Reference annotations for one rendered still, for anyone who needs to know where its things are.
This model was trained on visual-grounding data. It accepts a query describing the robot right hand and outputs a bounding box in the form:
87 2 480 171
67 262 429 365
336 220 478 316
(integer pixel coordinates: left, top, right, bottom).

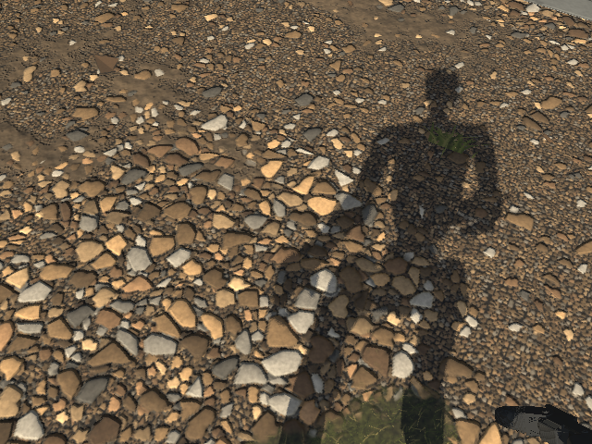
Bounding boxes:
495 404 592 444

